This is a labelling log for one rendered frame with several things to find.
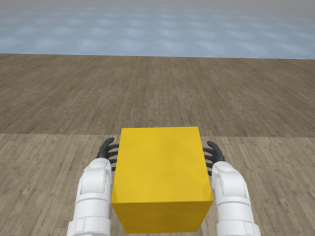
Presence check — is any robot right hand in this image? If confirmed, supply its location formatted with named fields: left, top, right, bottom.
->
left=202, top=141, right=225, bottom=176

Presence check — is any left robot forearm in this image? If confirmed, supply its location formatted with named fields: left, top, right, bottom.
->
left=66, top=157, right=112, bottom=236

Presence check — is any right robot forearm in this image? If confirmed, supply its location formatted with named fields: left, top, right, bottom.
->
left=212, top=161, right=261, bottom=236

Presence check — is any robot left hand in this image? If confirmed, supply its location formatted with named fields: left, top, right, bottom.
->
left=96, top=137, right=119, bottom=171

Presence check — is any carton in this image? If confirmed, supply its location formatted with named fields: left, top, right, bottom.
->
left=110, top=126, right=214, bottom=234

